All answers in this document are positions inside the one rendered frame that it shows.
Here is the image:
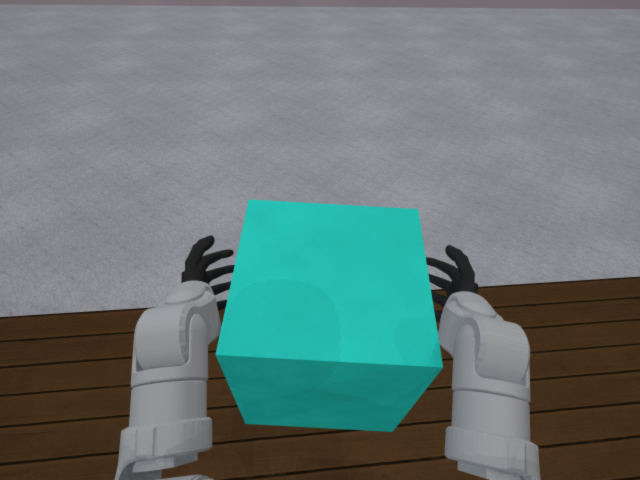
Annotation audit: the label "right robot forearm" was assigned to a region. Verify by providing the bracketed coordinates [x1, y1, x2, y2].
[438, 291, 541, 480]

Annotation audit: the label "left robot forearm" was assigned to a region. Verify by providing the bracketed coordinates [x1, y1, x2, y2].
[114, 280, 222, 480]

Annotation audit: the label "carton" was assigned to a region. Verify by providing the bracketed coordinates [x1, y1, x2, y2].
[216, 200, 443, 432]

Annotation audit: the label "right robot hand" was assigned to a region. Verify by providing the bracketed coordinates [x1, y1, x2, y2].
[426, 245, 478, 323]

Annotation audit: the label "left robot hand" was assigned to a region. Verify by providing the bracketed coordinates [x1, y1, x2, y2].
[181, 235, 235, 311]

